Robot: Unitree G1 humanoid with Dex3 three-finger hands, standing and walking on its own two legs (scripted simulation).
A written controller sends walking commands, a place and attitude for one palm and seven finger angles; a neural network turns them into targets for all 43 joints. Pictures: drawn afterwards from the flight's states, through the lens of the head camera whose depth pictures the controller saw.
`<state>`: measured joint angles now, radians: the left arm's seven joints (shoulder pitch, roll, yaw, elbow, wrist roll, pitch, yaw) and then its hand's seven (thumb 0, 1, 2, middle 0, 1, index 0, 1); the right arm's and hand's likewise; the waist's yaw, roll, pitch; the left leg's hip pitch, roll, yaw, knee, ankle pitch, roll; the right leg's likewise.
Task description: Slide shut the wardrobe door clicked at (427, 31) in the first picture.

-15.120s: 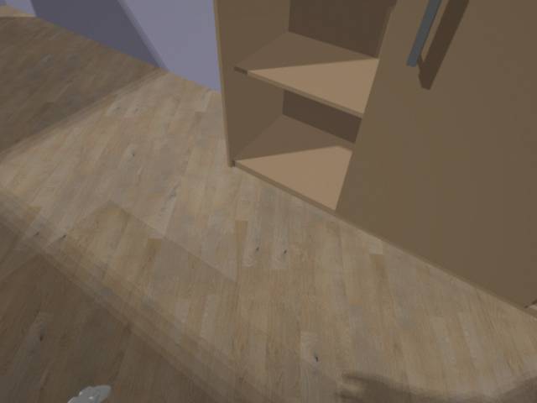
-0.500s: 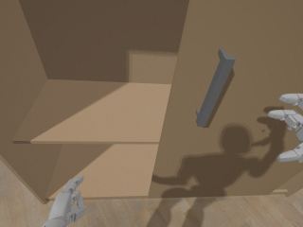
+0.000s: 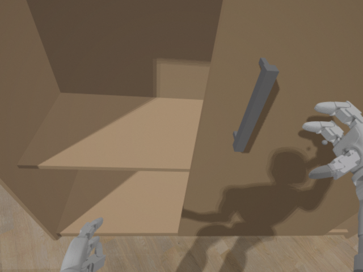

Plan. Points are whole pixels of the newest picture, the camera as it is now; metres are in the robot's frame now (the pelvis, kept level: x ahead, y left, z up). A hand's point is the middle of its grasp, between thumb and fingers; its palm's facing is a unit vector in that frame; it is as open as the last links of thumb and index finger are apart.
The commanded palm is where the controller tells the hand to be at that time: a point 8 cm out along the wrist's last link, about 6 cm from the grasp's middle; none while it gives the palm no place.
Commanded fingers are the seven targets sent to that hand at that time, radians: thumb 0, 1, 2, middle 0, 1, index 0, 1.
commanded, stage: move the hooked fingers beside the handle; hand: right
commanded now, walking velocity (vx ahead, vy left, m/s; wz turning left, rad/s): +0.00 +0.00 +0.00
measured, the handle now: (249, 109) +0.44 -0.13 +0.17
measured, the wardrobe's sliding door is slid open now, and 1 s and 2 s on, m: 0.62 0.62 0.62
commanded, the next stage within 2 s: feel for the door with the fingertips in 1.64 s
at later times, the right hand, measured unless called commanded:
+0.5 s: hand (305, 130) +0.37 -0.23 +0.18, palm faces -0.03 +1.00 -0.05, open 14.0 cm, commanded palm +0.34 -0.28 +0.18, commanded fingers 0.00 0.50 -0.30 0.30 1.20 0.30 1.20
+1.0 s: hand (293, 121) +0.40 -0.21 +0.18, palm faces -0.03 +1.00 -0.04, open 14.0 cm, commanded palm +0.37 -0.26 +0.18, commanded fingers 0.00 0.50 -0.30 0.30 1.20 0.30 1.20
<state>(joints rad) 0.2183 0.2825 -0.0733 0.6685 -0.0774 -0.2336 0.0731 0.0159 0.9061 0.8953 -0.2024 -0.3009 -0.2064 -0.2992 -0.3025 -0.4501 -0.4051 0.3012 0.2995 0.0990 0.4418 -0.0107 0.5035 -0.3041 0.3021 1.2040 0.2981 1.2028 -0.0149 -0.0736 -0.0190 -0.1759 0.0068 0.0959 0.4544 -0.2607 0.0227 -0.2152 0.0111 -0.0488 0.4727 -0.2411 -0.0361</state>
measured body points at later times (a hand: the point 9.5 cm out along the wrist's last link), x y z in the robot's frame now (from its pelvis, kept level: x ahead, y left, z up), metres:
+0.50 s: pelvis +0.00 +0.00 +0.00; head +0.00 +0.02 +0.45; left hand +0.16 +0.25 -0.09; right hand +0.36 -0.28 +0.19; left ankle -0.01 +0.10 -0.74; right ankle +0.01 -0.09 -0.74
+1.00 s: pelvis +0.01 +0.00 +0.00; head +0.01 +0.03 +0.45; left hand +0.14 +0.27 -0.10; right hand +0.39 -0.27 +0.18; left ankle -0.01 +0.10 -0.74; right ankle +0.01 -0.09 -0.74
